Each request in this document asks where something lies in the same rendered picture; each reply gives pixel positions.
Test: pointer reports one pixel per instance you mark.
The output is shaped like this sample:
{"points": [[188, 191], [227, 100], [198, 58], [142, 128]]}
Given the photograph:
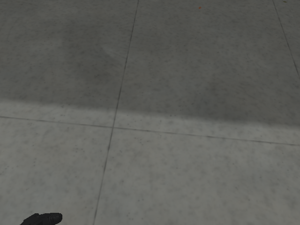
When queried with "robot left hand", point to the robot left hand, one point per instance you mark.
{"points": [[43, 219]]}

